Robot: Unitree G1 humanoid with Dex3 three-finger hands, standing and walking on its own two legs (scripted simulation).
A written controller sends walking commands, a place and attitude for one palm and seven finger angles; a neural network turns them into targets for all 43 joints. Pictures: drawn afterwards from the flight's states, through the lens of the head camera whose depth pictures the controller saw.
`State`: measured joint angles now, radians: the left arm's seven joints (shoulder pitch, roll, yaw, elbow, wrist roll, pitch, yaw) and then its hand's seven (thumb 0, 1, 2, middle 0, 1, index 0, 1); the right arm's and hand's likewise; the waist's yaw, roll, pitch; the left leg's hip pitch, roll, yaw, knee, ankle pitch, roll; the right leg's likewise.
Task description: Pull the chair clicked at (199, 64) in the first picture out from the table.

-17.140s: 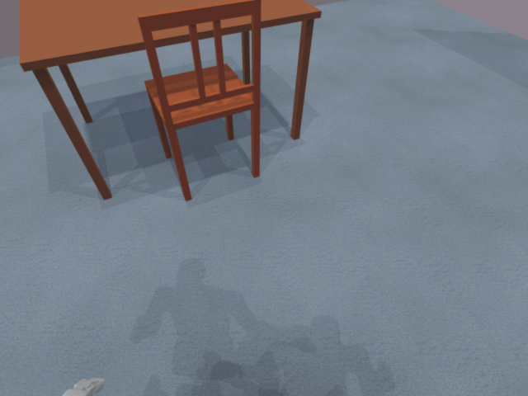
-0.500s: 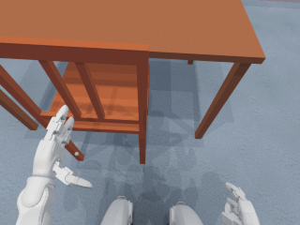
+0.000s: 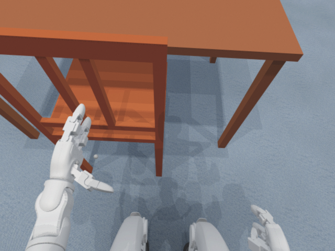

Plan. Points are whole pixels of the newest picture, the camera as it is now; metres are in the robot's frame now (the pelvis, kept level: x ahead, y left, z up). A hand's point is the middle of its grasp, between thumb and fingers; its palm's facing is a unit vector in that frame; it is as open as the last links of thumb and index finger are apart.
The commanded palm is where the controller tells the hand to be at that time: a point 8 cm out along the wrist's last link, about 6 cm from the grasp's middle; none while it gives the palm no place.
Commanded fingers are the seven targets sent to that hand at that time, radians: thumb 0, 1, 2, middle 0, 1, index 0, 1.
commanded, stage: aim the fingers beside a spindle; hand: left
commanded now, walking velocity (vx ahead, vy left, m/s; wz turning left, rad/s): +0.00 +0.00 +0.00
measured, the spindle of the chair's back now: (67, 95) +0.48 +0.28 +0.03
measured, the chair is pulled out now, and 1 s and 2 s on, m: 0.00 0.00 0.00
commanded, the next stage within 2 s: push the fingers through the gap in 0.72 s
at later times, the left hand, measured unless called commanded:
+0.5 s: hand (97, 153) +0.33 +0.18 +0.02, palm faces -0.01 -1.00 -0.03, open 16.9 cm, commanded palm +0.31 +0.23 +0.03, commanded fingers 0.00 -0.50 0.30 -0.06 -0.08 -0.06 -0.08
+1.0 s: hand (95, 152) +0.33 +0.18 +0.02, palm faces -0.01 -1.00 -0.04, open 17.0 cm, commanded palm +0.32 +0.23 +0.03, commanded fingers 0.00 -0.50 0.30 -0.06 -0.08 -0.06 -0.08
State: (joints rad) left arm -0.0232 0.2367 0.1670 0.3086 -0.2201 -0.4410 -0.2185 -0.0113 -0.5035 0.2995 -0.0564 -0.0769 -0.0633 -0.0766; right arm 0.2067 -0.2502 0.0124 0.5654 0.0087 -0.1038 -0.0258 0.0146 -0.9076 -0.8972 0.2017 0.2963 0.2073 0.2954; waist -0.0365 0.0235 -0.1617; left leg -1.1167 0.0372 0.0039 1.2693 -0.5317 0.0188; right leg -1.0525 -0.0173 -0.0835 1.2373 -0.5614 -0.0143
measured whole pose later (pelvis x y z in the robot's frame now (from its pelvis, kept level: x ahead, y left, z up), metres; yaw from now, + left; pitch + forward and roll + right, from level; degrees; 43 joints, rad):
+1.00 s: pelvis +0.00 +0.00 +0.00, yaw +0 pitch +22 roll -3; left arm -0.08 0.25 0.18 0.39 -0.22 -0.47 -0.22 -0.01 -0.50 0.30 -0.06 -0.08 -0.06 -0.08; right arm 0.19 -0.25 0.01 0.58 0.01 -0.07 -0.03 0.01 -0.91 -0.90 0.20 0.30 0.21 0.30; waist -0.04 0.02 -0.16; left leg -1.14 0.04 -0.01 1.29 -0.54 0.01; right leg -1.07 -0.01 -0.09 1.25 -0.57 -0.02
